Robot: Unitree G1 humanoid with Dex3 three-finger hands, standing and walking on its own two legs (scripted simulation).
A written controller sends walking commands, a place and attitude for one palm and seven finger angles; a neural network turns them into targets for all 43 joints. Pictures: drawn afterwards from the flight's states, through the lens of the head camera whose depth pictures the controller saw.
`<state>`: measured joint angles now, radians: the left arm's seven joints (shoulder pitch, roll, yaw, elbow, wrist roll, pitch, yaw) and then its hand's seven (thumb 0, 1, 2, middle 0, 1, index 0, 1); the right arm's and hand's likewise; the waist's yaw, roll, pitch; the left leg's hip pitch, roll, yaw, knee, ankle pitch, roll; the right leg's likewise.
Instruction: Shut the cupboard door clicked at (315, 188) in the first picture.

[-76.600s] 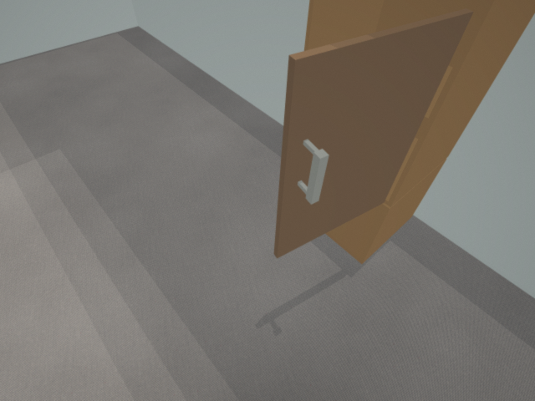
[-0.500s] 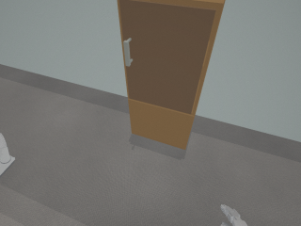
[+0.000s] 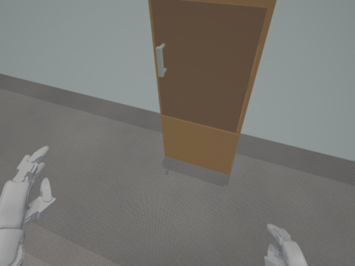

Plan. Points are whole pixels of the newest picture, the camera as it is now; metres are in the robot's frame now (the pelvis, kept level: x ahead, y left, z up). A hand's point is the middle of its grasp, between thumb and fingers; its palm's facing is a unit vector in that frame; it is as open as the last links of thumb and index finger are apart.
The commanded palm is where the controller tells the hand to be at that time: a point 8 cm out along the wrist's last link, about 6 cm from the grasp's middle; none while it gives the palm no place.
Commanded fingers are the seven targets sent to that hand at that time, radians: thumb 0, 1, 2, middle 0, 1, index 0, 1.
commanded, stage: let the arm hang, fingers relaxed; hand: left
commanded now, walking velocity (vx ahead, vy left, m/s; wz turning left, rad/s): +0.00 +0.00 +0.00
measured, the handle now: (162, 60) +0.93 +0.14 +0.01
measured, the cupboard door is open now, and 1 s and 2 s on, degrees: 0 0 0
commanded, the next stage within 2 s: look to check the result in 1.02 s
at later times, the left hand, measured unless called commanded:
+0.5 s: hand out of the picture -0.11 +0.20 -0.16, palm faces +0.04 -0.97 -0.22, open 7.2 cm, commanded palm none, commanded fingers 0.00 0.90 0.90 -0.20 -0.30 -0.20 -0.30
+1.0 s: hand out of the picture -0.04 +0.17 -0.17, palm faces +0.03 -0.99 -0.16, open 7.3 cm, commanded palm none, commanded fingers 0.00 0.90 0.90 -0.20 -0.30 -0.20 -0.30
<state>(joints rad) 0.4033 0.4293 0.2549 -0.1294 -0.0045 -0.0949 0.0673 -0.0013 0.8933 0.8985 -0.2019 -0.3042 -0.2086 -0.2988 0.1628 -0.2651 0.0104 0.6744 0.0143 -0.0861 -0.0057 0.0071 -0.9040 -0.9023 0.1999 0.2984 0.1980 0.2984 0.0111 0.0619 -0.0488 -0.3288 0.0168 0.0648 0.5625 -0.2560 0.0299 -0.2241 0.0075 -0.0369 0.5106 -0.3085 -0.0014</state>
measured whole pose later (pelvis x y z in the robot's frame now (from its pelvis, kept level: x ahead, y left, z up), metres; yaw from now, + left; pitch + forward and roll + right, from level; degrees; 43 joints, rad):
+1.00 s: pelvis -0.04 +0.00 +0.01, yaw +0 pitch -2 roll -1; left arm 0.30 0.14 0.01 1.11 0.02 0.00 0.02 0.00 0.91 0.90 -0.20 -0.30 -0.20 -0.30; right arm 0.31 -0.15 -0.01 1.10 -0.02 0.01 -0.03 0.00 -0.91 -0.90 0.20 0.30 0.20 0.30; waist -0.01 0.00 0.01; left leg -0.26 0.00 0.06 0.41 -0.13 0.04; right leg -0.18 -0.01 -0.04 0.43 -0.22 0.00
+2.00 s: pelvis +0.00 -0.01 +0.01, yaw +0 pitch -2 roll +0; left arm 0.27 0.18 0.01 1.14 0.01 0.00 0.02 0.00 0.91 0.90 -0.20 -0.30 -0.20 -0.30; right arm 0.24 -0.18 0.00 1.13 -0.01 0.00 -0.04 0.00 -0.91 -0.90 0.20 0.30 0.20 0.30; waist 0.00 -0.01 0.05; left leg -0.17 0.00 0.06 0.37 -0.17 0.02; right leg -0.07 0.00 -0.04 0.35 -0.24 -0.01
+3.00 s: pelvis +0.01 -0.01 +0.01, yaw +0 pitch -2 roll +0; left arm 0.24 0.22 0.01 1.14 0.02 -0.01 0.02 0.00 0.91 0.90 -0.20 -0.30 -0.20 -0.30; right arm 0.21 -0.22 0.00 1.13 -0.01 0.00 -0.03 0.00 -0.91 -0.90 0.20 0.30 0.20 0.30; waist 0.00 0.00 0.05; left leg -0.14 0.00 0.06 0.34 -0.17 0.01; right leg -0.04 0.01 -0.04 0.32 -0.24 -0.02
